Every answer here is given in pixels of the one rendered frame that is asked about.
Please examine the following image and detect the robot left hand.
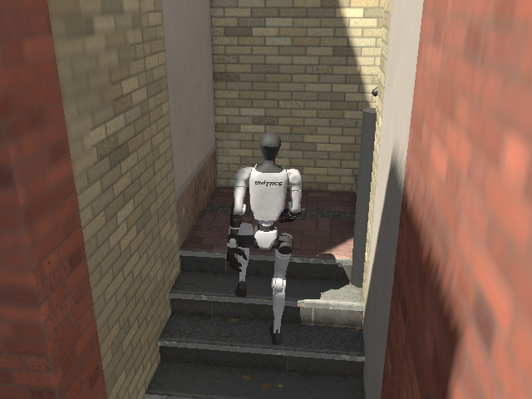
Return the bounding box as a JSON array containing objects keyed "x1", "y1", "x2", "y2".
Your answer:
[{"x1": 227, "y1": 247, "x2": 247, "y2": 272}]

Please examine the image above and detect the left robot forearm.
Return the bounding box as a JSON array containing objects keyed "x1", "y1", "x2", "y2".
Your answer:
[{"x1": 227, "y1": 203, "x2": 242, "y2": 248}]

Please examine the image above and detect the robot left thigh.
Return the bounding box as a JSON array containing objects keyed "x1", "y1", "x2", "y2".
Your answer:
[{"x1": 238, "y1": 223, "x2": 254, "y2": 248}]

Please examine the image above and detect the robot right thigh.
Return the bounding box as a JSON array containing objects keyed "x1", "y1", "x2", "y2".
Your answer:
[{"x1": 271, "y1": 233, "x2": 293, "y2": 292}]

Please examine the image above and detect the robot thigh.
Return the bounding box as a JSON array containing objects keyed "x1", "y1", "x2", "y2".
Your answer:
[
  {"x1": 271, "y1": 233, "x2": 293, "y2": 292},
  {"x1": 238, "y1": 223, "x2": 254, "y2": 248}
]

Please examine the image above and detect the left robot upper arm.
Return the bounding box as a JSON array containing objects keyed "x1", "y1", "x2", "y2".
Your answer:
[{"x1": 233, "y1": 167, "x2": 252, "y2": 215}]

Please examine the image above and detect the robot right hand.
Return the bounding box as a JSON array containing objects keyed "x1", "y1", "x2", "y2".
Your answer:
[{"x1": 279, "y1": 208, "x2": 295, "y2": 223}]

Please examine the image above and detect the right robot forearm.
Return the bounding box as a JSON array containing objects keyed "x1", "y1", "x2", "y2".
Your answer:
[{"x1": 288, "y1": 202, "x2": 302, "y2": 219}]

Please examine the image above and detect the right robot upper arm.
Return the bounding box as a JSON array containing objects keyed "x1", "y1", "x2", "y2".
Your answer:
[{"x1": 286, "y1": 169, "x2": 302, "y2": 213}]

